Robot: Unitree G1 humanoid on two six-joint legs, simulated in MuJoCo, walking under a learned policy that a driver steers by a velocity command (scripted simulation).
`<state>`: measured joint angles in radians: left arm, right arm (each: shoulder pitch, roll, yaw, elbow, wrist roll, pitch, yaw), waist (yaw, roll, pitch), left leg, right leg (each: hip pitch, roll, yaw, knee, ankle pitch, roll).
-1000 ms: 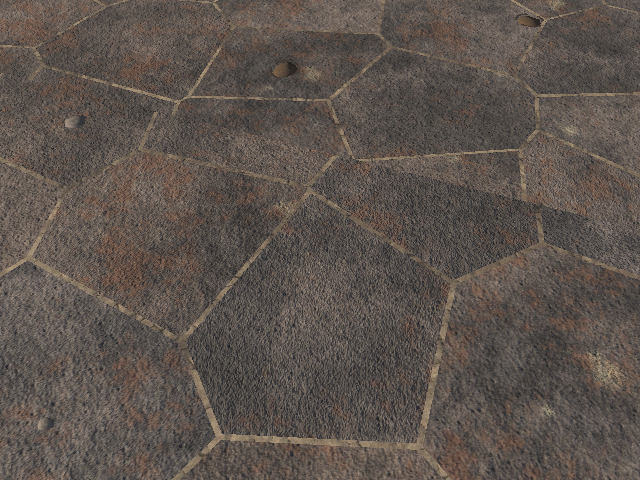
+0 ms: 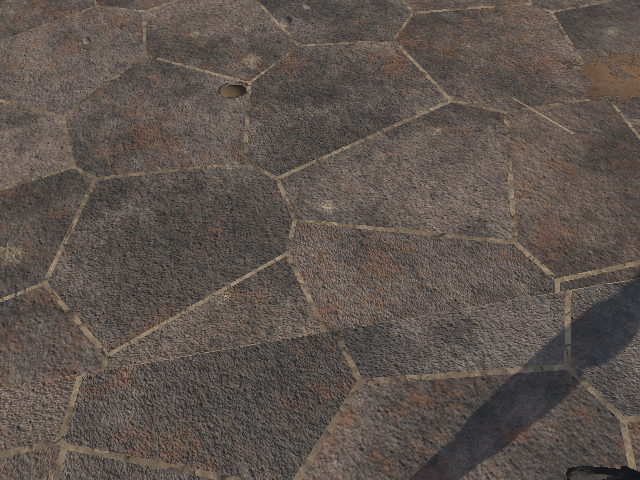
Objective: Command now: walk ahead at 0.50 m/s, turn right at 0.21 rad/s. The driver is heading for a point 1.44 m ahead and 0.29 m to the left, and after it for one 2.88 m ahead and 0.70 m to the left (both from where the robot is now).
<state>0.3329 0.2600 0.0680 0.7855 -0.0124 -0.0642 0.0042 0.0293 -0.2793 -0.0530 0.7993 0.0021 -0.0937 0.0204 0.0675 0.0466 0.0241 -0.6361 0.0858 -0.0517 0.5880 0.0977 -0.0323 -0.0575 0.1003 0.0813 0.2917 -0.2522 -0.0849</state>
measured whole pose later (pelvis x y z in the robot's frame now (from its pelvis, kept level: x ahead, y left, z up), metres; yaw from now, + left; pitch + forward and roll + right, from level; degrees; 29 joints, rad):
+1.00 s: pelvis +0.57 -0.01 +0.00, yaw -2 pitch +1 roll -2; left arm 0.37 0.25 0.06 0.86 0.01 -0.08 -0.01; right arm 0.12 -0.29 -0.06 0.81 0.00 -0.06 0.01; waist 0.06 0.05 0.01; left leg -0.67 0.12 -0.05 0.77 0.03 -0.01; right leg -0.09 0.07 -0.04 0.26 -0.20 -0.06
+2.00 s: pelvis +1.17 +0.11 -0.12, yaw +10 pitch +1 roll -3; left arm 0.27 0.25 0.06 0.97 0.01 -0.10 0.02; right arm 0.14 -0.24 -0.06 0.85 0.02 -0.03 -0.01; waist 0.05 0.03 0.04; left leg -0.70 0.15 -0.10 0.88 -0.10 -0.01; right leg -0.13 0.05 -0.18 0.36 -0.25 -0.05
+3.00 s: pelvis +1.69 +0.37 -0.11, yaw +27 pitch +2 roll -2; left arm 0.30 0.25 0.05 0.94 0.00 -0.09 -0.02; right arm 0.16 -0.28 -0.05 0.80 0.00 -0.07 -0.01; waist 0.05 0.03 0.02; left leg -0.65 0.12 -0.05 0.87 -0.17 0.00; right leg -0.12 0.07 -0.04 0.25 -0.16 -0.06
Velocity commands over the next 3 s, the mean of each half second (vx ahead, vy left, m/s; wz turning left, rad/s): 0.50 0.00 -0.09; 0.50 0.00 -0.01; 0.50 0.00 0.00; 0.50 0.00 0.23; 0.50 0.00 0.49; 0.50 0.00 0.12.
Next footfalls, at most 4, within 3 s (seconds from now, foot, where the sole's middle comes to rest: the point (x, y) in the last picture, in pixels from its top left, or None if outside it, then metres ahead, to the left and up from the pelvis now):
0.14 left None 0.27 0.14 -0.78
0.66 right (419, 442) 0.57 -0.10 -0.78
1.18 left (309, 329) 0.83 0.15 -0.78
1.68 right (367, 243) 1.19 0.02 -0.89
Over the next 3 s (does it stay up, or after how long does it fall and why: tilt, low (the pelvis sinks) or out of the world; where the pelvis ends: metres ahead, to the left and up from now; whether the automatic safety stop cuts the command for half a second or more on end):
stays up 1.69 0.37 -0.11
